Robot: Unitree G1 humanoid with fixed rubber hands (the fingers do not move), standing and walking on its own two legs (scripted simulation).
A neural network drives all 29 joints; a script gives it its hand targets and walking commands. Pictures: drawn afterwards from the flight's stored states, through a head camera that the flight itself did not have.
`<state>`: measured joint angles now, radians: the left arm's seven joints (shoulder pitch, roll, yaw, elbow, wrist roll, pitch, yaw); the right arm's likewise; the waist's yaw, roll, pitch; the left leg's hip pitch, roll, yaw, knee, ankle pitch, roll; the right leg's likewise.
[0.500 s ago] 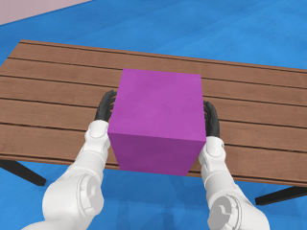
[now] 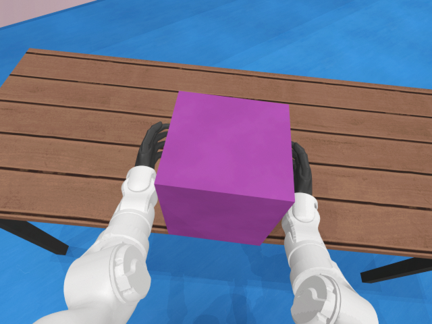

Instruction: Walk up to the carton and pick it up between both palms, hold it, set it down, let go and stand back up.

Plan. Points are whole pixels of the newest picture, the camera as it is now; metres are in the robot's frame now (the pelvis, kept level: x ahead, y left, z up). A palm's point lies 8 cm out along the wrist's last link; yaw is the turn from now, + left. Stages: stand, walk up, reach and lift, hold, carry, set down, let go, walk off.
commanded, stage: set down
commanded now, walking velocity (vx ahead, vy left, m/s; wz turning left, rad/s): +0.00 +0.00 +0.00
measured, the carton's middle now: (223, 175) +0.41 -0.01 -0.03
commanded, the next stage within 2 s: none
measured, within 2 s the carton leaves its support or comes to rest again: neither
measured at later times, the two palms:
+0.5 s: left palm (147, 162) +0.42 +0.15 +0.01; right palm (300, 186) +0.37 -0.15 +0.01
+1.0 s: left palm (146, 153) +0.44 +0.15 +0.01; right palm (305, 180) +0.39 -0.17 +0.00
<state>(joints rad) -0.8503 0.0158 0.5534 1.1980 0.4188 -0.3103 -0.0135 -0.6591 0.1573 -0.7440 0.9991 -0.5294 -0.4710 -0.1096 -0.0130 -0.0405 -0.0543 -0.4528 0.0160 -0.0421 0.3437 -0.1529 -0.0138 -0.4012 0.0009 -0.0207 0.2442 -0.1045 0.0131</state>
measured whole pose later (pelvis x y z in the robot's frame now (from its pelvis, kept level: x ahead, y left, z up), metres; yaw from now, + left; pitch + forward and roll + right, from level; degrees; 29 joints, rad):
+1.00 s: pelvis -0.01 +0.01 -0.03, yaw -3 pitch +23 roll -3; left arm -1.05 0.20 0.11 1.63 -0.08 -0.44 0.07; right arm -0.87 -0.07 -0.16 1.41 0.09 -0.44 -0.14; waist -0.06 0.01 -0.23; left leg -0.78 0.04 -0.02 0.67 -0.29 -0.01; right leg -0.73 0.02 0.01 0.55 -0.22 0.03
